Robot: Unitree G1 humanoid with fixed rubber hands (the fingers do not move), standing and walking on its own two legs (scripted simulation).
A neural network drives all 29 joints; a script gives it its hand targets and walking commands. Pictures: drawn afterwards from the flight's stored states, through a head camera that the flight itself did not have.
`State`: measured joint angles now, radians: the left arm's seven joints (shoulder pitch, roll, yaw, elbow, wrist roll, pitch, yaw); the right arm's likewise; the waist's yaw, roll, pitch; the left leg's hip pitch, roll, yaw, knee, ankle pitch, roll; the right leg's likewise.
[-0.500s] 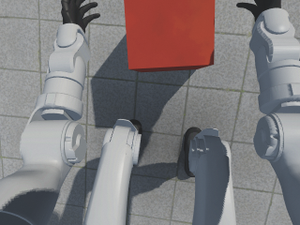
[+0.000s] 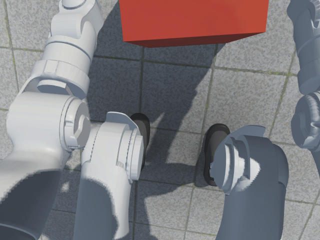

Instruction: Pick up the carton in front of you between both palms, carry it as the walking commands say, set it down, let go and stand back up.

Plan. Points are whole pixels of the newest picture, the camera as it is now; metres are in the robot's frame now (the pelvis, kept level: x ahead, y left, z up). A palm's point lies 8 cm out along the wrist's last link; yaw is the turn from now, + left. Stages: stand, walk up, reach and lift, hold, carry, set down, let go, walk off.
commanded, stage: reach and lift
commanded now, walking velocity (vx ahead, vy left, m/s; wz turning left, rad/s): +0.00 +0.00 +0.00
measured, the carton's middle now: out of the picture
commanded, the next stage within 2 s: none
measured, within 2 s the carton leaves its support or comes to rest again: leaves its support in 0.72 s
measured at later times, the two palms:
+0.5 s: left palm out of the picture +0.54 +0.15 -0.17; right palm out of the picture +0.57 -0.15 -0.17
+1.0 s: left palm out of the picture +0.51 +0.14 -0.04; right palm out of the picture +0.53 -0.16 -0.04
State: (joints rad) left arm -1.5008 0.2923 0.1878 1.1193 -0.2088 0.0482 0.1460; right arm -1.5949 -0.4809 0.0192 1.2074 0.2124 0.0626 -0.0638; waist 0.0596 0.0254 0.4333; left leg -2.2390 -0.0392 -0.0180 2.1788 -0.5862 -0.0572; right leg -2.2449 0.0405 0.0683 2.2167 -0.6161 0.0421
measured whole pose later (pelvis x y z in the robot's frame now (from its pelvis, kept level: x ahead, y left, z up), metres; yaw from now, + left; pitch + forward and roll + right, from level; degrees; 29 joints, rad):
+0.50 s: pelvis -0.01 +0.00 +0.00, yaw +0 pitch +36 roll +3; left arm -1.53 0.22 0.29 1.09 -0.11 0.08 0.16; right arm -1.69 -0.39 -0.01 1.27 0.12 0.10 -0.09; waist 0.05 0.01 0.45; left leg -2.22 -0.04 -0.03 2.15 -0.55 -0.07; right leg -2.24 0.05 0.06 2.19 -0.58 0.03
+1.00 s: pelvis +0.00 +0.00 +0.04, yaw -2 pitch +43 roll +2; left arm -1.16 0.04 0.48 0.73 0.08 0.31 0.12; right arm -1.28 -0.17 -0.30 0.90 -0.09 0.32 -0.09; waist 0.04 0.00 -0.01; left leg -2.21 -0.09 -0.08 2.03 -0.56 -0.10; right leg -2.23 0.12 0.09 2.05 -0.56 0.07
